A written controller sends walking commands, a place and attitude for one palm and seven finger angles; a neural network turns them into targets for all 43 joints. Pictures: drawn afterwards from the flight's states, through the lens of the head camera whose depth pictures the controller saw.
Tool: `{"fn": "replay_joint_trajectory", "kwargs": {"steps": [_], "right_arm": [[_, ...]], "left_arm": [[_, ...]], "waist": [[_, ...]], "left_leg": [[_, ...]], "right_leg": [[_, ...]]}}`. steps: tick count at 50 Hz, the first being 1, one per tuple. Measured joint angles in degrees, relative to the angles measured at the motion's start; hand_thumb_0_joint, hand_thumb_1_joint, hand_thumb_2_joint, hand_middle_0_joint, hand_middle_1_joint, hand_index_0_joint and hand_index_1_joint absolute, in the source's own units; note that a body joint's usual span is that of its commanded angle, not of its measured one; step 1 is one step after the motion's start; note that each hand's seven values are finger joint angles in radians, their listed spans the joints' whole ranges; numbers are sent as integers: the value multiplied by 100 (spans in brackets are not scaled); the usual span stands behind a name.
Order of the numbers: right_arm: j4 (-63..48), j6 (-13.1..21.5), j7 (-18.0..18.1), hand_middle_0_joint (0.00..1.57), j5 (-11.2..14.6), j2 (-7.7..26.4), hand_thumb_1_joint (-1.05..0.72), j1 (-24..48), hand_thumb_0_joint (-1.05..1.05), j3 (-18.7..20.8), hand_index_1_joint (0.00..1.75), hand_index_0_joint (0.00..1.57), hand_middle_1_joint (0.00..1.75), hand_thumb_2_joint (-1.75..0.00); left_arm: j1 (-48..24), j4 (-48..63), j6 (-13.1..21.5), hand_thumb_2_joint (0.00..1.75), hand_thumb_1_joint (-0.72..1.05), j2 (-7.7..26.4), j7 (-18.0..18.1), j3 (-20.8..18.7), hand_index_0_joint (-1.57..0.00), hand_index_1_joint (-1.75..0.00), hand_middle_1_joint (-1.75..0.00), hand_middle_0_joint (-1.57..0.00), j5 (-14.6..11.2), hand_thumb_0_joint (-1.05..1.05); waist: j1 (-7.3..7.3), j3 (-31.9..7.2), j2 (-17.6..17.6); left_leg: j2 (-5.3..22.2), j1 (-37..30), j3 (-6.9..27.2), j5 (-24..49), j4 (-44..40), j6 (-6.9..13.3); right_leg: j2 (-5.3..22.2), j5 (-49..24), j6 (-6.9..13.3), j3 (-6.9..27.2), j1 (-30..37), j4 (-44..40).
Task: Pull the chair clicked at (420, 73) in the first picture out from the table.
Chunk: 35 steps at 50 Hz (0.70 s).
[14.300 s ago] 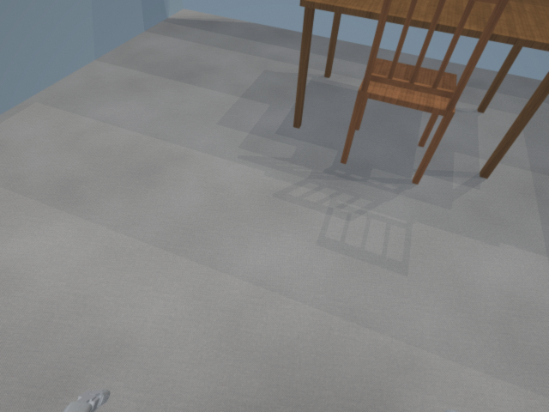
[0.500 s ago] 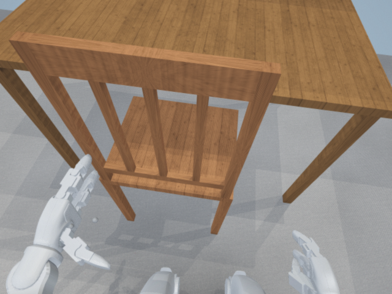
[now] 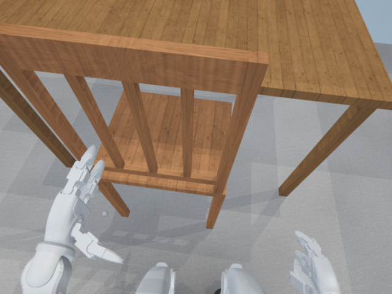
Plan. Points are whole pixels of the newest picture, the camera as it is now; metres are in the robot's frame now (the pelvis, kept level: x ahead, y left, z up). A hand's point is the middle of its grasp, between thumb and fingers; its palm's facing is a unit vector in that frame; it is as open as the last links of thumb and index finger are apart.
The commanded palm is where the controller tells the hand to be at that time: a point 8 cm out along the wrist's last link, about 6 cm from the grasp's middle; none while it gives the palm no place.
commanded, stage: aim the fingers beside a spindle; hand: left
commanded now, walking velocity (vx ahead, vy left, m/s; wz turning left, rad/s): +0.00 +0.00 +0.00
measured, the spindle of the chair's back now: (144, 136) +0.44 +0.13 +0.02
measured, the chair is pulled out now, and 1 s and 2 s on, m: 0.00 0.00 0.00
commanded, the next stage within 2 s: none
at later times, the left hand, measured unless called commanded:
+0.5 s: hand (128, 212) +0.27 +0.14 +0.00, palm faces -0.16 -0.99 +0.00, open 16.9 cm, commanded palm +0.26 +0.20 +0.01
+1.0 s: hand (138, 200) +0.29 +0.13 +0.01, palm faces -0.12 -0.99 -0.04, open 16.9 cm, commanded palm +0.27 +0.19 +0.00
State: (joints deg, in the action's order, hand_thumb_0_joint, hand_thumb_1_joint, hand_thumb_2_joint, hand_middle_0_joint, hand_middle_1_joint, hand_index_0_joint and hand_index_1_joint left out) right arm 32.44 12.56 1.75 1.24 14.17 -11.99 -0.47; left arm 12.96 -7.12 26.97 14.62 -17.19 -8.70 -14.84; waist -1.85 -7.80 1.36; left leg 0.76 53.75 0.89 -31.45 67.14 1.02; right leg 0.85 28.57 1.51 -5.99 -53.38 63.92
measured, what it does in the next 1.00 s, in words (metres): stands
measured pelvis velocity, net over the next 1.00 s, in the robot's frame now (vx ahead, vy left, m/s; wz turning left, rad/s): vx -0.01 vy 0.01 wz -0.01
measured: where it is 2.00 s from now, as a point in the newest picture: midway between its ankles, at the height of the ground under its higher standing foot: outside the picture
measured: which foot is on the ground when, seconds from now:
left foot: down 0.00-1.00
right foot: down 0.00-1.00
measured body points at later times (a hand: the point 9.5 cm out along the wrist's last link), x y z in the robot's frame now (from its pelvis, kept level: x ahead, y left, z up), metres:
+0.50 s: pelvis -0.01 +0.01 -0.02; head +0.09 +0.01 +0.42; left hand +0.27 +0.20 +0.01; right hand +0.17 -0.24 -0.10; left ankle +0.01 +0.11 -0.65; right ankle +0.02 -0.11 -0.65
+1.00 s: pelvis -0.01 +0.01 -0.02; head +0.10 +0.02 +0.42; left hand +0.29 +0.18 +0.01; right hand +0.16 -0.23 -0.12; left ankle +0.01 +0.11 -0.65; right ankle +0.02 -0.11 -0.65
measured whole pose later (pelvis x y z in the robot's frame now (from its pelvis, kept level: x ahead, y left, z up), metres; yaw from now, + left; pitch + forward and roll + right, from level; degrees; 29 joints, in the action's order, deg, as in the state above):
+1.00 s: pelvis -0.01 +0.01 -0.02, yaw -1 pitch +21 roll -2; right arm 29.9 5.0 -0.3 0.3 13.3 -11.1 -0.8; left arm 4.7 -8.4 25.5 10.6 -5.1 0.7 -7.3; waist -2.3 -9.1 1.7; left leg 0.1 60.9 -0.6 -33.2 72.7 2.2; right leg 1.6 30.1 0.5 -4.5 -61.0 69.9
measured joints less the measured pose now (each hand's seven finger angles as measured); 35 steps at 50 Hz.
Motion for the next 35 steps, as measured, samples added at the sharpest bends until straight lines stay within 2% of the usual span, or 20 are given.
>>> {"fn": "replay_joint_trajectory", "kwargs": {"steps": [2,5,10,14,18,22,27,30,35], "right_arm": [[24,-32,-22,21,5,-12,-90,28,1,-2,29,20,30,-90],[4,-107,-53,21,34,-15,-90,51,1,-3,29,20,30,-90],[-111,-150,-49,21,46,-6,-90,42,1,5,29,20,30,-90],[-138,-111,-35,21,-3,-8,-90,41,1,16,29,20,30,-90],[-108,-142,-66,21,-30,-3,-90,71,1,-4,29,20,30,-90],[-116,-230,-102,21,-21,14,-90,107,1,-24,29,20,30,-90],[-187,-320,-101,21,-24,-16,-90,82,1,-24,29,20,30,-90],[-196,-354,-110,21,-53,-47,-90,53,1,-25,29,20,30,-90],[-174,-468,-174,21,-77,-57,-90,34,1,-50,29,20,30,-90]], "left_arm": [[-110,-58,34,30,-50,11,18,-65,-6,-8,-8,-6,-8,-2],[-173,-191,-115,31,-50,5,-44,-66,-6,-8,-8,-6,-34,-2],[5,-197,-335,31,-50,-85,-82,204,-6,-8,-8,-6,11,-2],[56,1,-128,30,-50,-149,131,364,-6,-8,-8,-6,123,-2],[-203,-73,86,30,-50,-171,326,346,-6,-8,-8,-6,205,-2],[-522,-319,-68,30,-50,-202,358,417,-6,-8,-8,-6,253,-2],[-530,-241,-311,30,-50,-275,417,701,-6,-8,-8,-6,354,-2],[-513,-89,-245,30,-50,-318,597,794,-6,-8,-8,-6,420,-2],[-716,-241,-93,30,-50,-366,872,722,-6,-8,-8,-6,516,-2]], "waist": [[-1,-22,-8],[-15,-59,18],[-50,-80,58],[-36,-61,33],[-16,-70,0],[-26,-64,21],[-63,-50,42],[-68,-66,32],[-55,-130,16]], "left_leg": [[1,46,10,-12,39,-10],[-2,80,13,-20,62,-12],[-9,88,-9,-24,64,6],[-10,147,-24,-42,131,14],[-21,301,-23,-66,259,20],[-39,481,-14,-88,396,36],[-45,554,-59,-95,430,68],[-46,561,-94,-100,431,82],[-55,655,-109,-126,502,94]], "right_leg": [[0,17,11,-10,-46,43],[4,29,13,-12,-79,69],[11,29,-3,10,-95,77],[15,41,-9,25,-160,145],[31,69,-11,24,-312,276],[54,93,-19,15,-479,402],[62,86,-49,60,-566,439],[63,84,-64,95,-591,450],[75,111,-74,110,-689,528]]}}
